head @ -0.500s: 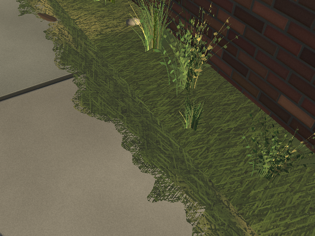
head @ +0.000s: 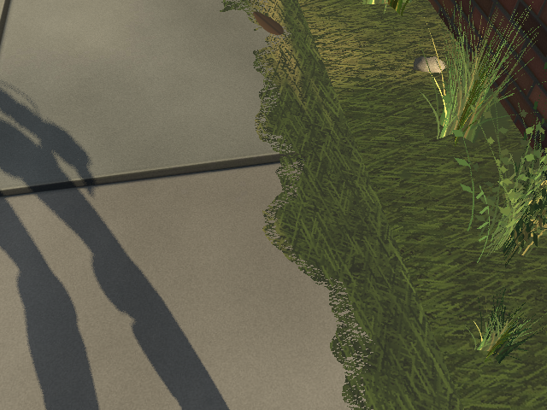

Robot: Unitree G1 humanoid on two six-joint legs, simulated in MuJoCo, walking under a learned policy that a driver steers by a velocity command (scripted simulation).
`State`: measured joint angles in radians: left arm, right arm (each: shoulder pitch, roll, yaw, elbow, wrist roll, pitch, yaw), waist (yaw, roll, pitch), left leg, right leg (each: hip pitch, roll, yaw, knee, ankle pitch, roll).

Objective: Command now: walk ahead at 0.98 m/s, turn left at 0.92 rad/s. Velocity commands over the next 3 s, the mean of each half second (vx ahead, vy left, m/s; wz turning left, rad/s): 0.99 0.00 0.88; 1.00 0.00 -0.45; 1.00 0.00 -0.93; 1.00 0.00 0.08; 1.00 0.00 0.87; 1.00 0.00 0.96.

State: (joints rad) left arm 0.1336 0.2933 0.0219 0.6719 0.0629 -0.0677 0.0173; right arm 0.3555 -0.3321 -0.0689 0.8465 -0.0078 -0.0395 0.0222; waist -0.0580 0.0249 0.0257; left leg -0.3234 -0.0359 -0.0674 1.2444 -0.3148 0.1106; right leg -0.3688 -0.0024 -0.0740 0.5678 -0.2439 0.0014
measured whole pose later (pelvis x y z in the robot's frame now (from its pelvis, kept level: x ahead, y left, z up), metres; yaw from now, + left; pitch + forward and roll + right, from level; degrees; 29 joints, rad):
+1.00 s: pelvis +0.94 +0.21 +0.01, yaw +8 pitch +1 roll -1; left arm 0.50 0.32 0.06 0.90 0.01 -0.04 -0.01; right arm 0.07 -0.25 0.05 0.61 -0.07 -0.08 0.02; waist 0.06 0.00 0.01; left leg -0.67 0.11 -0.10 1.09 -0.28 -0.03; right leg -0.13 0.22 0.08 0.38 -0.24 -0.16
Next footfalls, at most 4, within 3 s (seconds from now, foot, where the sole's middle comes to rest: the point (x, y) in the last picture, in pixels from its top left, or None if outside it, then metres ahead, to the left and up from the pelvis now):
0.34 left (220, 406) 0.47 0.12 -0.76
0.78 right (198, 241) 0.94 0.19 -0.76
1.20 left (126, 149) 1.32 0.43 -0.76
1.62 right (221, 80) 1.67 0.13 -0.76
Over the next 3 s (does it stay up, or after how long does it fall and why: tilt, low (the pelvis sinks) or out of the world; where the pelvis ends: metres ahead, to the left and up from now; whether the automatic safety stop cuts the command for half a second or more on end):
stays up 2.75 0.20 -0.04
